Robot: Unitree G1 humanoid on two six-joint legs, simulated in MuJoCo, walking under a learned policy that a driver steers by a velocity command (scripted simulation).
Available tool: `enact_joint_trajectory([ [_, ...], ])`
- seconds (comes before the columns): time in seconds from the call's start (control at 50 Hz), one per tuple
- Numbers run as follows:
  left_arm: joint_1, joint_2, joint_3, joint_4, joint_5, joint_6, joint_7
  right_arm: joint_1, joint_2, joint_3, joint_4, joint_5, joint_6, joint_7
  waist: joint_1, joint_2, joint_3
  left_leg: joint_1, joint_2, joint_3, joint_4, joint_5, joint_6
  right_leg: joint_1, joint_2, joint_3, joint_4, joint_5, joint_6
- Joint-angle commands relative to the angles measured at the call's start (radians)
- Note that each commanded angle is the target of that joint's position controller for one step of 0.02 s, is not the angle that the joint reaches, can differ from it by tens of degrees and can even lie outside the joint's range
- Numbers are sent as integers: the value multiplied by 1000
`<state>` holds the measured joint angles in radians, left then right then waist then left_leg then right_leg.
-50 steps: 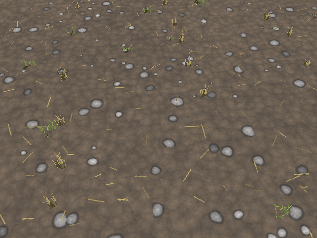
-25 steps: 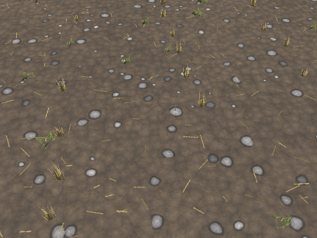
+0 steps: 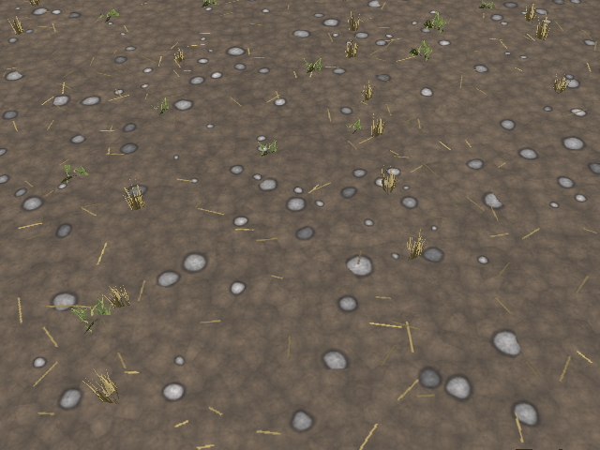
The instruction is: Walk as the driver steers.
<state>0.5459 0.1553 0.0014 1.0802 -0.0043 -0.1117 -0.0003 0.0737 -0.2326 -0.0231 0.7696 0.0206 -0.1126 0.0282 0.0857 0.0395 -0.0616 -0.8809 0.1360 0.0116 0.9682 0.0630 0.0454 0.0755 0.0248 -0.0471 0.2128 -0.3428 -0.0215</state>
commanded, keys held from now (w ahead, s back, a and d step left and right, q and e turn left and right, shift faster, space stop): w+shift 1.00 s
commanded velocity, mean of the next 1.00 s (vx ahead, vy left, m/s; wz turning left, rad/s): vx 0.98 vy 0.00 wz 0.00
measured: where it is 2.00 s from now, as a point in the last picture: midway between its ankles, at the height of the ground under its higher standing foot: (348, 90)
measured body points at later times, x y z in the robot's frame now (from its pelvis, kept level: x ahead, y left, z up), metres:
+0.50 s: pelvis +0.43 +0.05 +0.00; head +0.43 +0.04 +0.45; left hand +0.65 +0.28 -0.07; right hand +0.37 -0.20 -0.14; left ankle +0.35 +0.14 -0.73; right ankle +0.64 -0.14 -0.64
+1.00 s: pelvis +0.90 -0.02 +0.01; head +0.90 -0.02 +0.46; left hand +0.84 +0.23 -0.13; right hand +1.11 -0.26 -0.07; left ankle +1.09 +0.16 -0.65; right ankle +0.82 -0.10 -0.74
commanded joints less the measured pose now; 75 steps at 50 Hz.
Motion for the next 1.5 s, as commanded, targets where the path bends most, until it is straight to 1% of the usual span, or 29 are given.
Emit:
enact_joint_trajectory([
  [0.02, -31, 184, 29, -74, -16, -22, 23, -181, -27, 1, -112, 13, -17, 16, -33, -80, 249, 96, -32, 31, -234, 138, 4, -213, -225, 94, -254, 240, -151],
  [0.12, 30, 228, 43, -79, 7, 8, 22, -236, -70, -16, -170, 28, -23, 50, -70, -172, 180, 242, -145, 101, -399, -29, 58, 85, -283, 26, -59, 896, -125],
  [0.18, -51, 270, 54, -104, 42, 40, 23, 280, -216, -83, -49, 43, 10, 15, -358, -265, -120, 904, -157, 55, -334, -182, 139, -105, -268, 1, 599, 1270, -77],
  [0.2, 72, 89, 15, -146, 32, 19, 3, 432, -312, -105, -3, -9, 12, 7, -267, 47, -341, 1394, 126, -456, -360, -625, 281, -582, -112, 57, 1065, 632, -43],
  [0.22, 77, 62, -1, -132, -16, -35, -11, 486, -272, -97, 33, -7, 3, 14, -254, 228, -503, 1474, 232, -903, -633, -981, 311, -718, 14, 233, 1238, -75, -64],
  [0.24, -92, 179, 36, -190, -66, -54, -10, 438, -180, -73, 59, -10, -1, 10, -261, 221, -294, 1357, 193, -835, -718, -889, 237, -839, -44, 233, 1300, -60, -101],
  [0.28, -259, 160, 29, -253, -56, -63, -3, 294, -116, -53, 62, -31, -15, 18, -180, -39, -61, 974, 138, -542, -724, -555, 198, -824, -124, 184, 1236, 26, -110],
  [0.32, -199, 123, 33, -250, -37, -24, -7, 184, -52, -34, 65, -49, -23, 26, -60, -8, 10, 701, 79, -401, -758, -510, 199, -711, -192, 188, 1164, 84, -105],
  [0.36, -194, 93, 26, -259, -33, 14, -3, 162, -57, -31, 84, -19, -24, 24, -15, 27, 99, 556, 70, -313, -832, -522, 204, -724, -225, 168, 1091, 57, -78],
  [0.46, -437, 150, 29, -341, 4, 7, 4, 265, -112, -36, 105, -15, -34, -12, -74, -24, 208, 525, 5, -121, -901, -262, 182, -820, -216, 88, 730, 445, -7],
  [0.58, -672, 141, 21, -422, -26, -22, -49, 428, -164, -38, 143, 4, -11, -37, -156, -32, 248, 829, 58, -28, -930, -108, 144, -740, -123, 23, 311, 597, -22],
  [0.64, -581, 211, 50, -430, -34, -20, -60, 417, -216, -52, 142, -23, 25, -40, -73, 55, 138, 1065, 114, -21, -728, 464, 112, -659, -38, -19, 310, 394, -67],
  [0.68, -225, 302, 94, -355, -47, 1, -39, 359, -223, -51, 133, -53, 52, -39, 128, 121, -73, 985, 81, 29, -275, 775, 74, -250, 5, -49, 371, 276, -121],
  [0.7, -12, 393, 111, -301, -30, 17, -19, 374, -144, -25, 96, -65, 43, -42, 161, -36, -251, 673, 20, 11, 114, 430, 64, 142, -197, 231, 454, 101, -149],
  [0.72, 18, 423, 121, -278, -14, 5, -38, 566, 53, 24, 103, -6, 2, -13, 12, -479, -444, 284, -210, -109, 500, -468, 11, 465, -403, 861, 170, -416, -342],
  [0.74, 4, 292, 95, -266, -3, -1, -39, 462, -100, -5, 101, 38, -29, -15, 65, -336, -372, 177, -151, -201, 538, -473, 69, 436, -369, 954, 22, -516, -268],
  [0.76, -53, 234, 80, -268, 6, -5, -38, 287, -144, -16, 48, 65, -40, -16, 67, -231, -188, 116, -110, -166, 539, -448, 86, 295, -346, 753, 49, -346, -227],
  [0.8, -189, 206, 70, -269, 25, -26, -51, 164, -107, -11, 2, 18, -41, -24, -23, -6, -37, 191, -28, -150, 385, -353, 84, -41, -272, 527, 31, -46, -208],
  [0.88, -243, 160, 52, -246, 1, -30, -51, 210, -58, -6, 7, 9, 17, -18, -129, -73, 94, 221, 49, -125, 249, -306, 50, -291, -216, 345, -70, 1, -218],
  [1.08, -11, 221, 50, -181, -17, -16, 2, -216, -65, 4, -136, 7, -21, 26, -3, -55, 243, 223, -52, 20, -423, 225, 3, -149, -189, 70, -185, 358, -161],
  [1.16, -22, 285, 66, -174, 11, 22, 12, -152, -140, -29, -164, 20, -20, 40, -96, -159, 126, 313, -164, 77, -456, 7, 53, 137, -255, 52, 31, 1018, -125],
  [1.2, -88, 308, 71, -177, 42, 52, 16, 195, -220, -69, -88, 33, 5, 14, -298, -226, -71, 684, -185, 86, -411, -84, 105, 84, -249, 18, 461, 1317, -92],
  [1.22, -96, 245, 51, -213, 51, 49, 20, 424, -288, -81, -26, 14, 22, -6, -353, -117, -241, 1096, 0, -159, -296, -247, 129, -237, -202, 40, 827, 999, -85],
  [1.24, 109, 27, -1, -214, 9, 13, -11, 458, -333, -94, 6, -10, 9, 12, -178, 317, -408, 1424, 213, -772, -515, -788, 319, -659, 36, 157, 1198, -69, -37],
  [1.26, -1, 178, 25, -213, -44, -20, -12, 476, -211, -73, 23, -14, 3, 8, -251, 252, -371, 1408, 185, -914, -693, -872, 262, -749, 6, 226, 1258, -99, -76],
  [1.28, -162, 224, 39, -265, -73, -33, -9, 408, -157, -60, 28, -18, -2, 6, -246, 164, -178, 1270, 167, -728, -689, -723, 221, -825, -43, 201, 1272, -61, -95],
  [1.32, -299, 185, 33, -310, -37, -43, -3, 277, -127, -50, 27, -42, -19, 21, -157, -86, -12, 915, 93, -502, -723, -427, 192, -752, -112, 185, 1141, 38, -103],
  [1.4, -241, 135, 29, -306, -24, 14, -7, 208, -73, -29, 50, -18, -27, 24, -34, -9, 97, 644, 43, -324, -823, -393, 209, -712, -205, 166, 1006, 74, -70],
  [1.5, -506, 153, 21, -394, 5, 2, -9, 313, -122, -32, 76, -15, -29, -10, -115, -39, 207, 600, -25, -125, -890, -130, 171, -794, -189, 70, 627, 470, -8],
])
Keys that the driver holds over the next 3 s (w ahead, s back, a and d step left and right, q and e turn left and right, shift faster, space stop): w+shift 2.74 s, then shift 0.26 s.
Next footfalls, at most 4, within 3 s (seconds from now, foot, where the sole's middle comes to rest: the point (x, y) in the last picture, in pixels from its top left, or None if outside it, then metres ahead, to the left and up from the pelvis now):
0.18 left None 0.39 0.14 -0.77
0.68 right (390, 326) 0.86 -0.10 -0.77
1.20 left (320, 189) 1.36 0.11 -0.77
1.72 right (383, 101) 1.84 -0.10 -0.77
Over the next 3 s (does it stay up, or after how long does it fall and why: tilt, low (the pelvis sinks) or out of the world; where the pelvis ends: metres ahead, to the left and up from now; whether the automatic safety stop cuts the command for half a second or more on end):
stays up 2.79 0.00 0.01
